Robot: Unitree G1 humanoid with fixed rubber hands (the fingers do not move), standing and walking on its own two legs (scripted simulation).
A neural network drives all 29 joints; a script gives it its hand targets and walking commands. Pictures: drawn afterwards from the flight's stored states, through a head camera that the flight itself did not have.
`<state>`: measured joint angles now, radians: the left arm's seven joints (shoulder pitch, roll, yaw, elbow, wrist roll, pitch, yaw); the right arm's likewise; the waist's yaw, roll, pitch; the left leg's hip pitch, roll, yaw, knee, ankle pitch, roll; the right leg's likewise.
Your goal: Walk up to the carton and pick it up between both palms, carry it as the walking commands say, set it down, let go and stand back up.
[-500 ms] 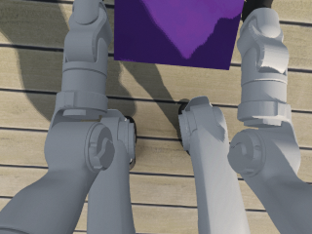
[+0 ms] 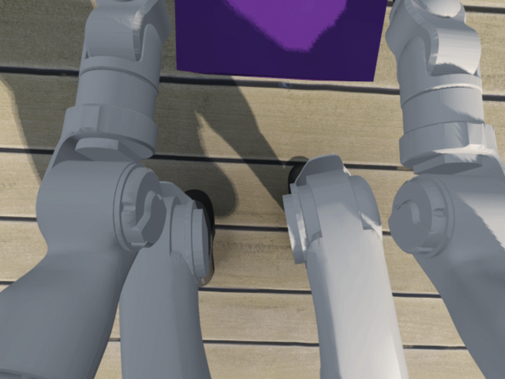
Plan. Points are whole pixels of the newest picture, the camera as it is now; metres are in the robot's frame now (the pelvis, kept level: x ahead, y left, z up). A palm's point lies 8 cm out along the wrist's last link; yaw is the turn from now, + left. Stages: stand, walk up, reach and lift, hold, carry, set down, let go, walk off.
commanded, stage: set down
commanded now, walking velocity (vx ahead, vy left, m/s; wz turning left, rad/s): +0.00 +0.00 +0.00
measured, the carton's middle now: out of the picture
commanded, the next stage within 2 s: none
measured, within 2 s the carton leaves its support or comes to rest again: rests again in 1.00 s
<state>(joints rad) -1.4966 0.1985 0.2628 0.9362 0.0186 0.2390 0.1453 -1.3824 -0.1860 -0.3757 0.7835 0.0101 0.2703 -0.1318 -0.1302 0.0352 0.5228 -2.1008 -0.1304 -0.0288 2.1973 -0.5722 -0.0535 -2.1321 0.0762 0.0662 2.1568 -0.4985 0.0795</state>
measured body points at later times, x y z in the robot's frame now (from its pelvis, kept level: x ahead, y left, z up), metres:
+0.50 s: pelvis +0.01 +0.00 -0.01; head +0.36 -0.03 +0.25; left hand +0.59 +0.05 -0.17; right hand +0.53 -0.23 -0.16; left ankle +0.13 +0.12 -0.34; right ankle +0.15 -0.13 -0.34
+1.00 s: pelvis +0.01 +0.01 -0.02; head +0.37 -0.02 +0.24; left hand +0.58 +0.06 -0.18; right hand +0.52 -0.23 -0.18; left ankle +0.13 +0.12 -0.34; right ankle +0.15 -0.13 -0.34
